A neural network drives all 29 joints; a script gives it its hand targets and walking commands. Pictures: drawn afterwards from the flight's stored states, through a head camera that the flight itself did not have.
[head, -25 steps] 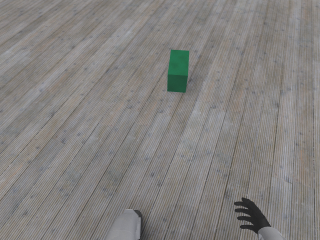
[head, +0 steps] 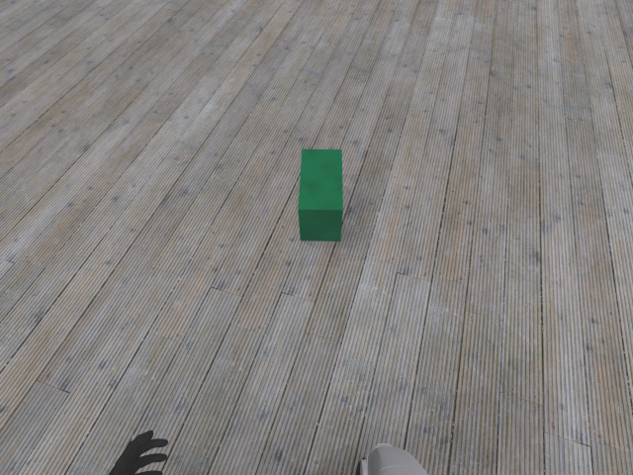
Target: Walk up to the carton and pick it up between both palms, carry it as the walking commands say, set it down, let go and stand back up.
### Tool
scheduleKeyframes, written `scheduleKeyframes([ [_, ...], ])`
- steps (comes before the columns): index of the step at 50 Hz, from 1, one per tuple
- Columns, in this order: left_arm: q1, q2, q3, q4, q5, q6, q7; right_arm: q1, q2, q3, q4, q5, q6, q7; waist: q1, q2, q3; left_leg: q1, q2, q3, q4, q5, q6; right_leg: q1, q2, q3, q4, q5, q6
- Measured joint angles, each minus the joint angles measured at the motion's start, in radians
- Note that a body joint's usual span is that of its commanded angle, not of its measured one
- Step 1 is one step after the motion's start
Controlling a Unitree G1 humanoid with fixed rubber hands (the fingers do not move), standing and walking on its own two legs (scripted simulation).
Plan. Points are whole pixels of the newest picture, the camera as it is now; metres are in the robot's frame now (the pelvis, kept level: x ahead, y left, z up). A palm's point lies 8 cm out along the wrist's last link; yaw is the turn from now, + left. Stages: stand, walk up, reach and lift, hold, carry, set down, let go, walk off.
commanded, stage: walk up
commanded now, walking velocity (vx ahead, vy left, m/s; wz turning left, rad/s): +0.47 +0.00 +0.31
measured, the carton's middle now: (321, 195) +1.07 -0.06 -0.66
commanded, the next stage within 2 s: none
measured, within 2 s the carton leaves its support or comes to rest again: neither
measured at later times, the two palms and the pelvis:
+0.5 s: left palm (97, 371) +0.28 +0.33 -0.12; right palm (441, 317) +0.32 -0.20 -0.08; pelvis +0.24 +0.07 +0.02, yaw -4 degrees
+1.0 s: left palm (173, 229) +0.53 +0.25 -0.11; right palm (456, 248) +0.47 -0.27 -0.12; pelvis +0.45 +0.00 +0.01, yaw -4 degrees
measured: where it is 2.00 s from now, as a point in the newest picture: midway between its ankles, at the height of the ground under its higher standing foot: (310, 349)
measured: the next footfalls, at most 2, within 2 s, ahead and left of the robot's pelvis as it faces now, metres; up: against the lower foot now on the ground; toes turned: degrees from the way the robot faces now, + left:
left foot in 0.38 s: +0.35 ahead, +0.17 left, +0.00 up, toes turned +4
right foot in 0.92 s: +0.51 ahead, -0.12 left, +0.00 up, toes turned -7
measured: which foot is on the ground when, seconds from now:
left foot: up 0.00-0.36, down 0.38-0.92, up 0.94-1.00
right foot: down 0.00-0.38, up 0.40-0.90, down 0.92-1.00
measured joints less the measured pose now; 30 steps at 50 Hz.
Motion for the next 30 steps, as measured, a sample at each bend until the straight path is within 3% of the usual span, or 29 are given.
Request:
scheduleKeyframes([
  [3, 0.042, 0.000, 0.000, 0.041, 0.000, -0.010, 0.005, -0.023, 0.000, 0.000, -0.001, 0.000, 0.000, 0.000, 0.035, -0.007, -0.002, -0.199, -0.024, -0.002, 0.292, 0.010, 0.034, 0.054, -0.024, -0.010, -0.041, -0.050, 0.009],
  [6, 0.104, 0.000, 0.000, 0.077, 0.000, -0.012, 0.008, -0.062, -0.001, 0.000, -0.002, 0.000, 0.000, 0.004, 0.072, -0.008, -0.003, -0.342, -0.012, -0.004, 0.325, 0.055, 0.043, 0.134, -0.035, -0.013, -0.110, -0.056, 0.022],
  [10, 0.178, 0.000, -0.001, 0.130, 0.000, -0.012, 0.012, -0.126, -0.001, 0.000, -0.003, 0.000, 0.007, 0.021, 0.093, -0.009, -0.008, -0.444, 0.013, -0.005, 0.227, 0.105, 0.018, 0.250, -0.044, -0.013, -0.164, -0.093, 0.025],
  [17, 0.213, 0.000, -0.001, 0.156, 0.000, 0.005, 0.014, -0.208, -0.001, 0.000, -0.003, 0.000, 0.012, 0.044, 0.097, -0.011, -0.022, -0.425, 0.001, -0.005, -0.130, 0.295, -0.024, 0.365, -0.046, -0.006, -0.188, -0.188, 0.050],
  [19, 0.213, 0.000, -0.001, 0.154, 0.000, 0.005, 0.014, -0.207, -0.001, 0.000, -0.003, 0.000, 0.007, 0.044, 0.093, -0.009, -0.027, -0.362, -0.007, -0.005, -0.187, 0.327, -0.001, 0.370, -0.046, -0.001, -0.137, -0.231, 0.051],
  [20, 0.206, 0.001, -0.001, 0.151, 0.000, 0.005, 0.014, -0.208, 0.002, 0.000, -0.003, 0.000, 0.000, 0.040, 0.086, -0.013, -0.017, -0.354, -0.006, 0.001, -0.165, 0.375, 0.017, 0.350, -0.053, -0.002, -0.049, -0.240, 0.051],
  [24, 0.170, 0.002, -0.001, 0.116, 0.000, 0.008, 0.014, -0.162, 0.011, 0.000, -0.003, 0.000, -0.009, 0.021, 0.050, -0.003, 0.000, -0.222, 0.032, 0.024, -0.167, 0.275, 0.035, 0.205, -0.001, 0.005, 0.391, -0.236, 0.051],
  [30, 0.093, 0.004, 0.000, 0.059, 0.000, 0.027, 0.012, -0.031, 0.012, 0.000, 0.003, 0.000, -0.017, 0.012, -0.004, 0.007, -0.020, -0.025, 0.051, 0.027, -0.323, 0.268, 0.025, 0.067, 0.002, 0.008, 0.448, -0.095, 0.051],
])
